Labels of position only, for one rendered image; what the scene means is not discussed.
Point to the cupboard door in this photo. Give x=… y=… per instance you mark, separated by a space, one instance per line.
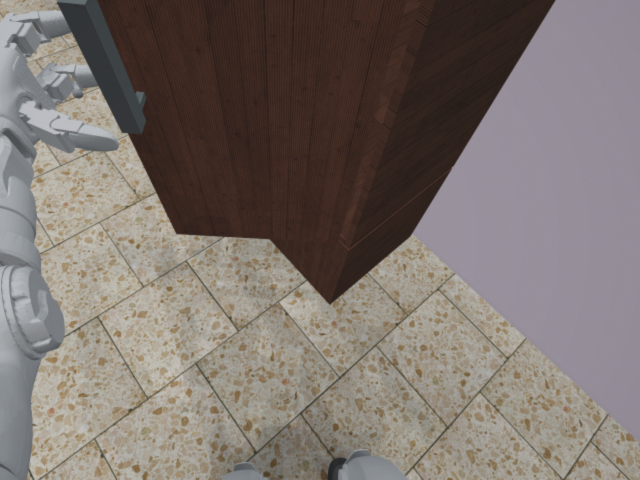
x=257 y=111

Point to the robot left hand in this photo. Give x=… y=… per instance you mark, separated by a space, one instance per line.
x=18 y=85

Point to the robot right thigh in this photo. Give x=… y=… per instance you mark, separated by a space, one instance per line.
x=370 y=468

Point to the handle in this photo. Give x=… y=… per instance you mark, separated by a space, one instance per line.
x=90 y=30

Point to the robot left shin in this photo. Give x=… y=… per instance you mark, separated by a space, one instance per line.
x=244 y=466

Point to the robot left upper arm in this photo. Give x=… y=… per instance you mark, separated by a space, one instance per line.
x=31 y=324

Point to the robot left forearm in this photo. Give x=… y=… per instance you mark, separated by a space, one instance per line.
x=17 y=203

